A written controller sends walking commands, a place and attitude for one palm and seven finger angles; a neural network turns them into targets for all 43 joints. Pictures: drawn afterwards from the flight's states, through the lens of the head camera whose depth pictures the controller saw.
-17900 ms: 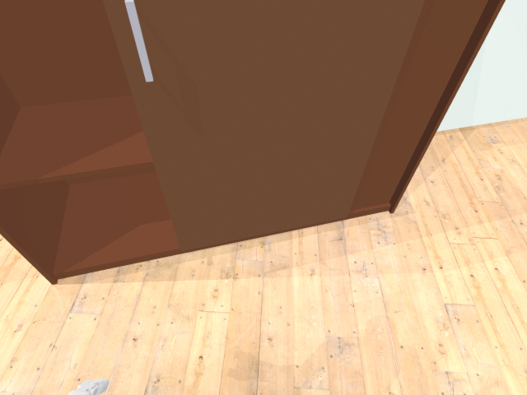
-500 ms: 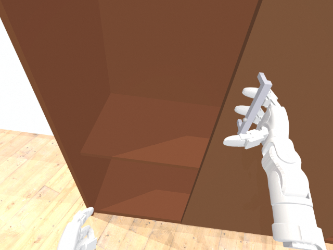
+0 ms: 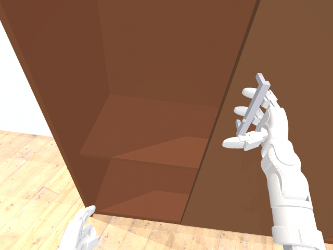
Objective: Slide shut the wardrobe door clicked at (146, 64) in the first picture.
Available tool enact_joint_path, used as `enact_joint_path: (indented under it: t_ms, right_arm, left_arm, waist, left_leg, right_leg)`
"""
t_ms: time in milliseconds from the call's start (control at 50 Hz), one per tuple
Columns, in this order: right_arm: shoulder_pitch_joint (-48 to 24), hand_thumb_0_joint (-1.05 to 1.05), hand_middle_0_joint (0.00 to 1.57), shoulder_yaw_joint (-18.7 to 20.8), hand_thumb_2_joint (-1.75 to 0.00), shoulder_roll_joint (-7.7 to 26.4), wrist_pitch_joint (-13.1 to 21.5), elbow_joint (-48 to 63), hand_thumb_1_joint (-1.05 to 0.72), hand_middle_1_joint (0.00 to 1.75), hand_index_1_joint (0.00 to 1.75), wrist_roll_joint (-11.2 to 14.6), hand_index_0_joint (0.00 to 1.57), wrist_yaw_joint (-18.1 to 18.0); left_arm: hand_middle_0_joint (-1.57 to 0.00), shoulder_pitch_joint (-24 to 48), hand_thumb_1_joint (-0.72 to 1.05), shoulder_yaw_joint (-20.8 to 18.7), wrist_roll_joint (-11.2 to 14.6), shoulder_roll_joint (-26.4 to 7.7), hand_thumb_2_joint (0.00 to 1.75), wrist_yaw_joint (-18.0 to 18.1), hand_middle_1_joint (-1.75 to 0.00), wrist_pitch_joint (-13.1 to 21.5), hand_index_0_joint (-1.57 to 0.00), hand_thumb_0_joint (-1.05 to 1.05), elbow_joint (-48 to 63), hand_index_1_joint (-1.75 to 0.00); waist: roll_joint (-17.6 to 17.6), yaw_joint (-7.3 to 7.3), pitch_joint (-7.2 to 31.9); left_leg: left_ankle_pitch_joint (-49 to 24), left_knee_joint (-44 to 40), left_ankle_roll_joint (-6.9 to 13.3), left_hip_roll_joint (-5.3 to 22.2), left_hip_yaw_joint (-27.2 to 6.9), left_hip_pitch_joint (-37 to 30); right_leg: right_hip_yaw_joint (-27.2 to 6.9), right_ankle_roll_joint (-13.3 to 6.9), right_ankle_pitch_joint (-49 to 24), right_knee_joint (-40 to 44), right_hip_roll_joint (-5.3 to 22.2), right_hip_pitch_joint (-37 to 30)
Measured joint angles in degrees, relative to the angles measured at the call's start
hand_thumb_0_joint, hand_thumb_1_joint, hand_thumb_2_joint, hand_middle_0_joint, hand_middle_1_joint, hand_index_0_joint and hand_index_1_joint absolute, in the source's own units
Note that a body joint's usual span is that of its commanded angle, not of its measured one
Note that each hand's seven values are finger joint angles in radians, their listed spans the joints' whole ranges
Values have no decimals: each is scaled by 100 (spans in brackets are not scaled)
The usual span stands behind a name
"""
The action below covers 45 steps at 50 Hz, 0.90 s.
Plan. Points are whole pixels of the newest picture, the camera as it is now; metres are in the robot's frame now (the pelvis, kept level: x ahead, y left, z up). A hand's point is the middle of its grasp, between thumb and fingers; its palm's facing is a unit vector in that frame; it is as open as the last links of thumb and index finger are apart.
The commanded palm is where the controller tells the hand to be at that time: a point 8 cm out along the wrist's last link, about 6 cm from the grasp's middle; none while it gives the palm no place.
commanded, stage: slide the fingers in behind the handle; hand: right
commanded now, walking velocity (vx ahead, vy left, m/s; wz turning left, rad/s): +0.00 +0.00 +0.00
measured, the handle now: (249, 107) +0.42 -0.17 +0.18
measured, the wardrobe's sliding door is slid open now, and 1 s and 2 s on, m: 0.51 0.51 0.51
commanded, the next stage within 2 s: grip the handle and tug to test in 0.02 s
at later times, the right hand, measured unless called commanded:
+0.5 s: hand (244, 120) +0.36 -0.14 +0.18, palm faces +0.07 +1.00 -0.02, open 10.7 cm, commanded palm +0.34 -0.19 +0.18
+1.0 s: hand (242, 117) +0.38 -0.14 +0.18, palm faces +0.06 +1.00 -0.01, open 5.1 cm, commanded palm +0.35 -0.19 +0.18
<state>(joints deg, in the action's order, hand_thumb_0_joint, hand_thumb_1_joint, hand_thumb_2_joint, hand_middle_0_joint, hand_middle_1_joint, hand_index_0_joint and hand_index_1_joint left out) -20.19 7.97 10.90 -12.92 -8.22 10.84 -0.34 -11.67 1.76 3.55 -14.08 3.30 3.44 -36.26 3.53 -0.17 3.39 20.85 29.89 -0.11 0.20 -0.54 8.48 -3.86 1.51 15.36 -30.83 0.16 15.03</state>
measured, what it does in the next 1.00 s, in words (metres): stands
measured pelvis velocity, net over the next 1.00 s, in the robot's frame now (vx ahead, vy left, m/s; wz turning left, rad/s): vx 0.00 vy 0.00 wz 0.00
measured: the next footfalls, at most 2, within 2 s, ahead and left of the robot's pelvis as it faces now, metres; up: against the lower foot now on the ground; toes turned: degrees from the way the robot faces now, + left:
none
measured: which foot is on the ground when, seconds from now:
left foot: down 0.00-1.00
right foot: down 0.00-1.00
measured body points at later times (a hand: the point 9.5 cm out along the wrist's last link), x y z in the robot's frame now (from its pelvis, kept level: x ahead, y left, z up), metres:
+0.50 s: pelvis -0.01 +0.00 +0.00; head -0.03 +0.02 +0.45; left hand +0.16 +0.23 -0.09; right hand +0.36 -0.19 +0.19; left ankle -0.05 +0.12 -0.73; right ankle +0.01 -0.14 -0.73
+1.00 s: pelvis +0.00 +0.00 +0.00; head -0.02 +0.02 +0.45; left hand +0.15 +0.24 -0.10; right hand +0.37 -0.19 +0.18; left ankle -0.05 +0.12 -0.73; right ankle +0.01 -0.14 -0.73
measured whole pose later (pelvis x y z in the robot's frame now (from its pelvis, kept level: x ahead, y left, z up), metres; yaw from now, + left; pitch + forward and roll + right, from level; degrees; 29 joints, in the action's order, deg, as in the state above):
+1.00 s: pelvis +0.00 +0.00 +0.00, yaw +0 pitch +0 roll +0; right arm -24.6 8.5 11.1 -11.5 -14.0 10.7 -0.6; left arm -13.0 1.3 3.7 -14.2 3.6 3.2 -37.0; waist 3.4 -0.5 2.9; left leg 20.2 29.4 -0.2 0.1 -0.5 9.3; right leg -3.9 1.4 15.0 -30.8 0.3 16.0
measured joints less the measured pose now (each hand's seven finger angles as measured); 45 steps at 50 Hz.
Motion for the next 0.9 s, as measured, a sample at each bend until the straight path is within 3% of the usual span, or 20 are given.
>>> enact_joint_path:
  t_ms: [180, 300, 780, 900]
  right_arm:
    - [-58, -2, 30, -24, -30, -15, -25, -15, 49, 120, 119, -19, 25, -36]
    - [-146, -2, 31, -33, -35, -6, -21, -121, 38, 122, 121, -23, 27, -38]
    - [-441, 0, 42, 42, -79, 92, 93, -587, -64, 136, 136, 13, 39, 36]
    - [-502, 1, 44, 54, -86, 82, 99, -646, -80, 139, 139, 10, 42, 11]
  left_arm:
    - [-20, -16, 90, -7, 4, 2, 90, 9, -30, -34, -20, 1, -25, -30]
    - [-20, -7, 90, 3, 8, 9, 90, 28, -30, -52, -20, 1, -44, -30]
    - [-20, -61, 90, 2, 29, -12, 90, 58, -30, -46, -20, 1, -73, -30]
    - [-20, -90, 90, -27, 20, -19, 90, 55, -30, -32, -20, 1, -63, -30]
  waist:
    - [-9, 6, -17]
    - [-14, 11, -25]
    - [-23, -32, -50]
    - [-19, -50, -69]
  left_leg:
    - [-14, -14, -3, 1, 14, 1]
    - [-29, -21, -4, 1, 27, 4]
    - [-69, -33, -3, -20, 29, 55]
    - [-77, -46, -4, -21, 9, 83]
  right_leg:
    - [-13, -3, -9, -6, -2, 15]
    - [-26, -3, -27, -1, -4, 23]
    - [-28, 0, -55, -7, 17, 80]
    - [-8, -2, -56, 8, 21, 99]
